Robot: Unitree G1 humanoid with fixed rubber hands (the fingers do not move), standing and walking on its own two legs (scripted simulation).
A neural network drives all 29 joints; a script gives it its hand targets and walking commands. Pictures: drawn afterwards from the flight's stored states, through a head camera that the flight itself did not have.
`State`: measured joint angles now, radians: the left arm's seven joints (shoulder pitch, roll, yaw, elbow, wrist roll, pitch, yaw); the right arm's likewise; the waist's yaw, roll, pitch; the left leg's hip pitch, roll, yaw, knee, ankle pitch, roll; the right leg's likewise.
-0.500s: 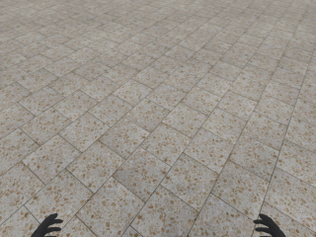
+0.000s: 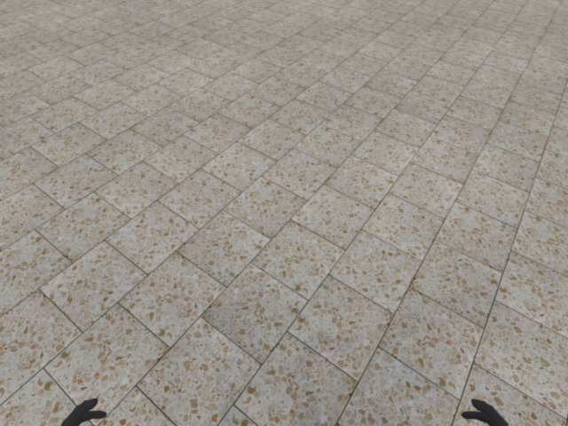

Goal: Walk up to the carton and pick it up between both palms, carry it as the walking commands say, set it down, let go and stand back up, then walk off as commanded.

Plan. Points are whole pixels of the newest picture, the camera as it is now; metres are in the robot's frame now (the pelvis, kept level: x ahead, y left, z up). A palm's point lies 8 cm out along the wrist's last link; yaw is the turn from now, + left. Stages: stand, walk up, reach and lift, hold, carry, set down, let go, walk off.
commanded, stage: stand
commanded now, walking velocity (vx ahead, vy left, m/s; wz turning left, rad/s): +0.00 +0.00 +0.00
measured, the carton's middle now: out of the picture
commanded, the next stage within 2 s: walk up in 0.70 s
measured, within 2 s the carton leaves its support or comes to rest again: neither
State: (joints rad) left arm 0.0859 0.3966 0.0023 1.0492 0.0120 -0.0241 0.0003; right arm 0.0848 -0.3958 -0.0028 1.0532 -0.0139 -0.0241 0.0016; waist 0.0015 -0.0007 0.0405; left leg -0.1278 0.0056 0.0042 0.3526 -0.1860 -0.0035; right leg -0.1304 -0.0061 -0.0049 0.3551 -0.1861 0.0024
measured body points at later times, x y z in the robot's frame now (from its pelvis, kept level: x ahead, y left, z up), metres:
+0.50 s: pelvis +0.01 +0.00 +0.00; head +0.01 +0.00 +0.45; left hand +0.12 +0.32 -0.11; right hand +0.12 -0.32 -0.11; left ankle +0.01 +0.12 -0.75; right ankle +0.01 -0.12 -0.75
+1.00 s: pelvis +0.01 -0.01 -0.01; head +0.03 +0.00 +0.44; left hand +0.11 +0.31 -0.12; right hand +0.12 -0.31 -0.13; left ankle +0.00 +0.12 -0.74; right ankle +0.00 -0.12 -0.75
